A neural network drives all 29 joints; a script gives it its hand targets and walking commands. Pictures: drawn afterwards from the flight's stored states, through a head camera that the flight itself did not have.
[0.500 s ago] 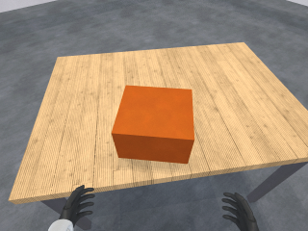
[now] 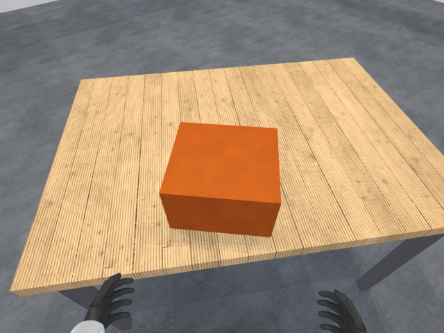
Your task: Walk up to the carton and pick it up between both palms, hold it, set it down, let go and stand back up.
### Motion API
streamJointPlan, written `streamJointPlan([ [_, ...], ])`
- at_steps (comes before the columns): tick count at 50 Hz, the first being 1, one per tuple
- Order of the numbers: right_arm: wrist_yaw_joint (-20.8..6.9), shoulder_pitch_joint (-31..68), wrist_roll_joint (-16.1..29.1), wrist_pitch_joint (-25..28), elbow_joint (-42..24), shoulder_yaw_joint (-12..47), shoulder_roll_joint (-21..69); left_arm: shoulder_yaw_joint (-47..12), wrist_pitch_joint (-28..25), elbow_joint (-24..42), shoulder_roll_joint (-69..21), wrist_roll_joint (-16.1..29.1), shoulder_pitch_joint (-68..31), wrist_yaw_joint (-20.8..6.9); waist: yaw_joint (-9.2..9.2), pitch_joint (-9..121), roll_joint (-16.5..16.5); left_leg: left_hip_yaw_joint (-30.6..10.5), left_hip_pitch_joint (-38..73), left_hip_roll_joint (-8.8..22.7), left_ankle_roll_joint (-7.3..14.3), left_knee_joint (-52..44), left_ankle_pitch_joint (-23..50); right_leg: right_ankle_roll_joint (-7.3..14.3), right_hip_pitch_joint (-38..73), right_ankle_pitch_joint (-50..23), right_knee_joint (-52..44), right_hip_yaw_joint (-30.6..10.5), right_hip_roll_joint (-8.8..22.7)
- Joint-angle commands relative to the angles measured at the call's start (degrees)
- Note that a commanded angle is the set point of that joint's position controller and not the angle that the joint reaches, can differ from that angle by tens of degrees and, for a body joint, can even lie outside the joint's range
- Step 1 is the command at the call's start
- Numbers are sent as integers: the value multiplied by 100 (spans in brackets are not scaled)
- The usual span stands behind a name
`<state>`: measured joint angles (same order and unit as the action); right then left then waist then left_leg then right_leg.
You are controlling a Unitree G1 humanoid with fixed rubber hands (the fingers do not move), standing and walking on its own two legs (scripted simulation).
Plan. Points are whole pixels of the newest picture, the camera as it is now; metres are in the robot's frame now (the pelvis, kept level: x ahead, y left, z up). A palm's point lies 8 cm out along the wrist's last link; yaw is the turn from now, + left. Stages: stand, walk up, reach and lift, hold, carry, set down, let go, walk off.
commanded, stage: let go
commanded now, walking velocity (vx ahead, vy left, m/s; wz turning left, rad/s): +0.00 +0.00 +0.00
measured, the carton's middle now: (224, 177) +0.46 +0.00 -0.04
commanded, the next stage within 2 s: stand in 0.38 s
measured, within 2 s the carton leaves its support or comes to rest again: neither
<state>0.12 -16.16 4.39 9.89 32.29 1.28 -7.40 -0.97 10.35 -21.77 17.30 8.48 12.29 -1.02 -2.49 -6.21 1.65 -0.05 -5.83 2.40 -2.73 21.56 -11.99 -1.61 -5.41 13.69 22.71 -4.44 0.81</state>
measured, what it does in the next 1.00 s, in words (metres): stands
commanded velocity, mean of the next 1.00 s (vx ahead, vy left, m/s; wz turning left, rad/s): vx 0.00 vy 0.00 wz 0.00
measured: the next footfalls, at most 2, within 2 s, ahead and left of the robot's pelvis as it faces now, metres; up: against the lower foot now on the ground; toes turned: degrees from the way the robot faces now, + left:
none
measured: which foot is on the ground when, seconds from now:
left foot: down 0.00-1.00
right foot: down 0.00-1.00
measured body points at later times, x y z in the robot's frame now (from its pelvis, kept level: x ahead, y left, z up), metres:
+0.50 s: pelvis +0.01 +0.00 +0.00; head +0.02 +0.01 +0.45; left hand +0.19 +0.24 -0.08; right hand +0.12 -0.25 -0.11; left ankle +0.00 +0.15 -0.74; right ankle -0.01 -0.14 -0.74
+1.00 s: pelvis +0.00 +0.01 +0.00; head +0.00 +0.02 +0.45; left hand +0.15 +0.26 -0.11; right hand +0.07 -0.28 -0.12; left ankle +0.00 +0.15 -0.74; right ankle -0.01 -0.14 -0.74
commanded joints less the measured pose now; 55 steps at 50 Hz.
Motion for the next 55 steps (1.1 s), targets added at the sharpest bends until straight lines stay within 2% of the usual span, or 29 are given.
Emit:
streamJointPlan([
  [1,-93,890,-451,466,-492,-622,-984,96,-295,261,96,-515,-292,84,400,830,-637,483,702,-183,-228,-196,963,228,-584,-430,-434,971,-494],
  [2,-107,889,-461,477,-451,-607,-1024,94,-270,216,97,-558,-262,91,413,825,-666,479,712,-176,-233,-191,1016,232,-579,-471,-409,981,-494],
  [3,-44,815,-460,502,-705,-564,-916,91,-306,293,186,-459,-224,35,358,860,-412,519,707,-211,-162,-151,1020,173,-480,-602,-462,914,-428],
  [5,-123,940,-492,466,-347,-638,-1053,69,-215,153,23,-597,-308,82,379,715,-660,509,703,-206,-210,-232,905,234,-577,-369,-480,985,-485],
  [7,-82,871,-483,518,-612,-606,-984,97,-285,294,122,-490,-223,56,382,821,-462,536,693,-212,-169,-179,1008,176,-555,-539,-460,955,-452],
  [8,-131,854,-482,547,-434,-638,-1059,114,-285,297,85,-601,-223,94,414,917,-660,532,718,-217,-215,-163,1127,213,-533,-585,-395,969,-482],
  [19,-146,933,-530,624,-175,-606,-1118,80,-291,106,-14,-639,-238,78,376,794,-552,501,685,-222,-201,-191,1186,195,-529,-660,-401,925,-464],
  [20,-6,287,-791,-9,671,-772,-2417,642,-756,-190,1357,-1326,-72,158,370,1142,-388,25,-383,92,200,337,1598,200,-60,-1536,128,29,308],
  [21,18,190,-788,-262,586,-796,-2270,656,-914,-228,1602,-1264,-91,172,292,1419,51,47,-288,114,253,305,1162,181,53,-1549,171,-36,348],
  [22,4,305,-772,-399,550,-690,-2112,638,-1035,-276,1517,-1216,-265,144,269,1484,35,39,-313,136,312,279,837,215,10,-1460,190,-130,428],
  [24,-14,255,-725,-504,638,-582,-2082,600,-1125,-405,1334,-1170,-248,113,290,1185,-220,-11,-512,157,383,208,689,204,-139,-1206,189,-114,389],
  [25,-43,347,-725,-509,644,-600,-2122,577,-1140,-481,1301,-1147,-169,107,337,1196,-144,-47,-573,158,376,140,647,217,-37,-1126,205,-85,365],
  [26,-50,334,-715,-530,729,-540,-2122,575,-1168,-494,1386,-1118,-166,111,321,1156,-368,-64,-618,171,380,134,718,241,-88,-1165,186,-122,417],
  [27,-53,245,-707,-542,800,-504,-2077,581,-1183,-566,1384,-1109,-186,107,253,1125,-224,-84,-570,209,402,113,700,253,-204,-1090,204,-106,403],
  [28,-63,343,-710,-567,855,-519,-2213,611,-1187,-621,1453,-1119,-146,111,328,1015,-119,-102,-599,205,404,130,678,249,-226,-996,162,-99,364],
  [29,-74,354,-707,-574,954,-516,-2284,568,-1199,-733,1406,-1099,-102,106,298,1143,-411,-109,-574,225,429,161,773,273,-179,-1159,185,-145,389],
  [32,-65,404,-714,-604,1137,-461,-2308,542,-1244,-901,1430,-1098,-20,112,289,996,-327,-194,-563,232,431,133,1054,250,-222,-1186,195,-65,397],
  [38,-66,435,-722,-664,1321,-495,-2526,533,-1232,-1278,1466,-1103,103,87,286,920,-261,-329,-547,321,476,44,608,243,-266,-755,76,-52,357],
  [40,-44,422,-719,-680,1336,-474,-2458,502,-1257,-1318,1474,-1132,-39,102,212,694,-304,-325,-671,278,485,23,560,278,-346,-791,36,-101,412],
  [43,-67,509,-724,-666,1365,-478,-2543,511,-1265,-1447,1506,-1106,-7,84,270,879,-372,-324,-532,284,466,-20,558,267,-257,-902,40,-98,383],
  [44,-58,577,-727,-662,1372,-490,-2520,499,-1265,-1523,1433,-1117,18,78,301,770,-275,-359,-533,347,497,33,656,261,-338,-920,1,-84,393],
  [45,-44,454,-688,-665,1394,-479,-2511,497,-1279,-1552,1505,-1114,22,77,267,807,-377,-341,-533,339,493,0,630,282,-273,-958,-25,-129,421],
  [46,-43,479,-676,-681,1471,-471,-2511,507,-1282,-1596,1485,-1119,-4,83,309,850,-231,-334,-460,325,468,34,681,282,-262,-982,3,-47,378],
  [48,-21,402,-682,-682,1464,-488,-2524,501,-1270,-1632,1489,-1120,-81,96,201,737,-376,-314,-510,333,500,7,758,297,-290,-1083,-18,-109,453],
  [49,-22,456,-671,-682,1488,-462,-2505,486,-1270,-1661,1521,-1088,-73,85,211,826,-325,-302,-484,356,470,27,755,261,-296,-1099,-12,-105,428],
  [50,-35,438,-674,-672,1496,-456,-2525,502,-1281,-1675,1489,-1067,-17,87,226,880,-495,-364,-412,385,490,42,849,292,-244,-1107,-9,-106,428],
  [51,-28,422,-658,-679,1517,-489,-2534,504,-1284,-1702,1492,-1071,-60,105,199,923,-315,-326,-406,362,494,67,1054,288,-187,-1250,-9,-113,431],
  [54,-17,479,-655,-705,1570,-478,-2586,475,-1296,-1778,1500,-1101,-43,123,221,762,-416,-344,-439,367,476,72,1170,292,-251,-1319,0,-108,466],
  [55,-15,426,-662,-713,1610,-458,-2516,492,-1288,-1803,1492,-1078,-46,118,241,836,-256,-374,-376,398,507,65,1115,305,-174,-1303,-12,-94,473],
])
